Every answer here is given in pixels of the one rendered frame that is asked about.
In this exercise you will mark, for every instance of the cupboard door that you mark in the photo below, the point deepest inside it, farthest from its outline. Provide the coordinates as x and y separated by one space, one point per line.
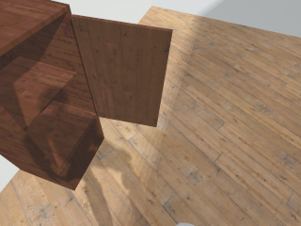
125 65

